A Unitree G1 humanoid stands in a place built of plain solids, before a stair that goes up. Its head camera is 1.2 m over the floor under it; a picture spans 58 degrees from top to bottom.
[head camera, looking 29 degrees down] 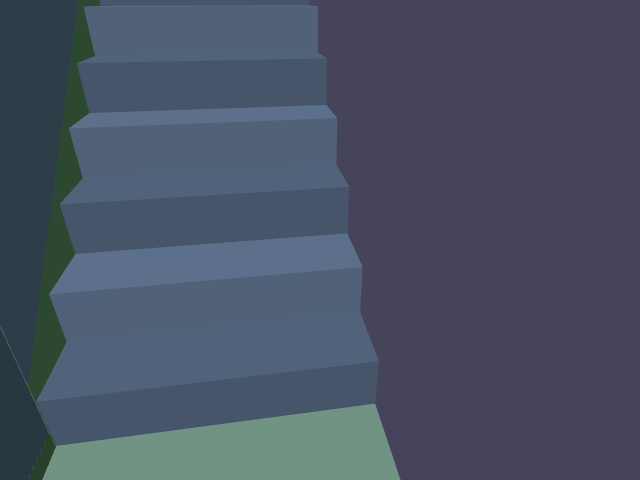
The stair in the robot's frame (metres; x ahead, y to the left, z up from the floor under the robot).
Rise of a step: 0.20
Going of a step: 0.25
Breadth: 1.02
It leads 9 degrees to the left of straight ahead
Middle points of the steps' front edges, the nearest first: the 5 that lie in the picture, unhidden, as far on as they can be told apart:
0.93 0.31 0.20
1.18 0.35 0.39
1.43 0.39 0.59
1.68 0.43 0.79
1.93 0.47 0.98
